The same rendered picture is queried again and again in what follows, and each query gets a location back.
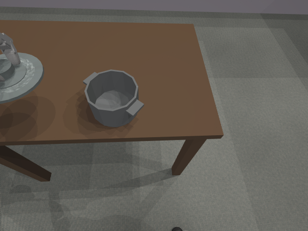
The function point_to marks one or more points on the knob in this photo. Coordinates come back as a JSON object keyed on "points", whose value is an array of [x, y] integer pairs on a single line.
{"points": [[6, 68]]}

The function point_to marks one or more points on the table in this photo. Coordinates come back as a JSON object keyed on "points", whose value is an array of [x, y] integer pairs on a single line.
{"points": [[164, 59]]}

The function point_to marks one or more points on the left robot hand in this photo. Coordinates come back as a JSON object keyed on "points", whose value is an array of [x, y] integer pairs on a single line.
{"points": [[7, 47]]}

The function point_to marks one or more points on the pot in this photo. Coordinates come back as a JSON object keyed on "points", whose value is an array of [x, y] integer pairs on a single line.
{"points": [[113, 97]]}

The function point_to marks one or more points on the lid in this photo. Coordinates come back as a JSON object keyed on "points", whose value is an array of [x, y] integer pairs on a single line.
{"points": [[26, 77]]}

